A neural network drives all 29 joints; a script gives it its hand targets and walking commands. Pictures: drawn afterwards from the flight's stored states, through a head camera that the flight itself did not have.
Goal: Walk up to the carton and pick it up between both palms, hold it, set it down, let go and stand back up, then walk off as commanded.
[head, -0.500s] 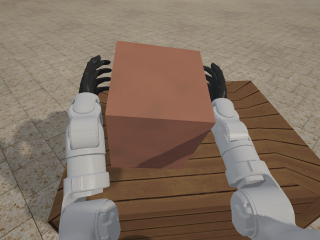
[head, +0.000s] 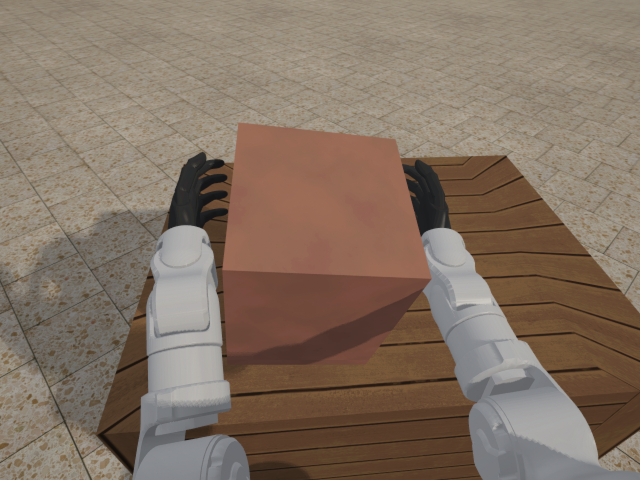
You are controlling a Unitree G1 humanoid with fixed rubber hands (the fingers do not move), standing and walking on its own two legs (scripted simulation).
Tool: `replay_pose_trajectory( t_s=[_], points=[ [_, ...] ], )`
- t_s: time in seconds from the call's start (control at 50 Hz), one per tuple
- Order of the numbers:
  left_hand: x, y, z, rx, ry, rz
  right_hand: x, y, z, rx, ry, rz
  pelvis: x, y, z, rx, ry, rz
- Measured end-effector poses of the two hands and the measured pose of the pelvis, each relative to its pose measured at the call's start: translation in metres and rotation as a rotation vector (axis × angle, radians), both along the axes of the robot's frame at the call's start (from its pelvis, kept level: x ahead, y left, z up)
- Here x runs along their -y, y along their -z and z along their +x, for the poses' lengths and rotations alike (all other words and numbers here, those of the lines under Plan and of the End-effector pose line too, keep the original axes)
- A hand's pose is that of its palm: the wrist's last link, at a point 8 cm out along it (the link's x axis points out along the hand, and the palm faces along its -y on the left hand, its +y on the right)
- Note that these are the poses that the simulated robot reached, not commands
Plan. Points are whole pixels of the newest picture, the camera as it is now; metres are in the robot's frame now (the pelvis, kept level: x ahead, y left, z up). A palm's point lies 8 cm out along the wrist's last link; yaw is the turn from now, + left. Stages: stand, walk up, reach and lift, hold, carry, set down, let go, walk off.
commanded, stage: set down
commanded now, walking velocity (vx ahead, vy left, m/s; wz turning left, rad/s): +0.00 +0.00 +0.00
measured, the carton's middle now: (308, 256) +0.39 +0.02 +0.11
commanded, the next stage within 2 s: none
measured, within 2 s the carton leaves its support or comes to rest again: rests again in 1.84 s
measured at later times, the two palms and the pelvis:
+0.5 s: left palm (205, 231) +0.38 +0.14 +0.17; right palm (431, 222) +0.41 -0.14 +0.15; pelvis +0.02 -0.01 +0.00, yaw +0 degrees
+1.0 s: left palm (209, 247) +0.38 +0.14 +0.14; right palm (425, 232) +0.42 -0.14 +0.12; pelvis +0.02 -0.01 +0.00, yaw +0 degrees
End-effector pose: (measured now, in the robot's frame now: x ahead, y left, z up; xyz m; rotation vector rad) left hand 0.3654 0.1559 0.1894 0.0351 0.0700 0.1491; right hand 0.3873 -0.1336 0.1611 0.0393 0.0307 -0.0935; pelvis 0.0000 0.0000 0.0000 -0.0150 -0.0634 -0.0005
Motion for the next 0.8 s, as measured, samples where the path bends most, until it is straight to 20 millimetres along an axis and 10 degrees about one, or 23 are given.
replay_pose_trajectory(
  t_s=[0.8],
  points=[
    [0.006, 0.038, 0.008, -0.084, -0.091, -0.038, 0.005, 0.034, 0.025, -0.085, -0.081, -0.002, 0.008, 0.0, 0.015, -0.023, -0.008, 0.005]
  ],
)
